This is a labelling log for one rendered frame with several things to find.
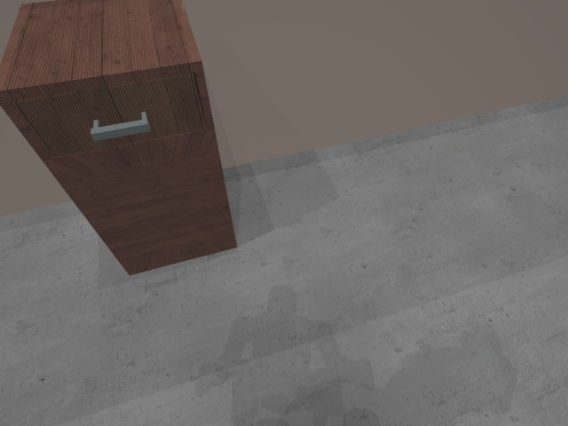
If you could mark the handle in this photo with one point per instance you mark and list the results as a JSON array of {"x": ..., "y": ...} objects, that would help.
[{"x": 120, "y": 129}]

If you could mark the cabinet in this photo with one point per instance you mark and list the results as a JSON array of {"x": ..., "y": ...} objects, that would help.
[{"x": 154, "y": 202}]

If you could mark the drawer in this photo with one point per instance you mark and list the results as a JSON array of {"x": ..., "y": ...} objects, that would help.
[{"x": 63, "y": 121}]

